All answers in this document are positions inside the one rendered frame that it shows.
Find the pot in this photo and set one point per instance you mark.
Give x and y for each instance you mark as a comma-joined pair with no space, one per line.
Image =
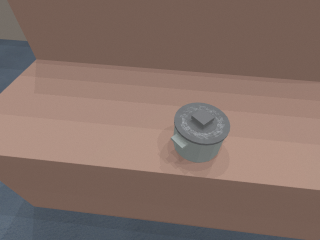
194,152

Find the knob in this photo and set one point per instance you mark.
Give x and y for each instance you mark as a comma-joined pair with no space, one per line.
202,117

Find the lid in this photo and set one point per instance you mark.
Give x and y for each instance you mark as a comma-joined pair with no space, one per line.
213,133

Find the table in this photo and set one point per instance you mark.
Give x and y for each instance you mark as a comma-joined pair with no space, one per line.
87,126

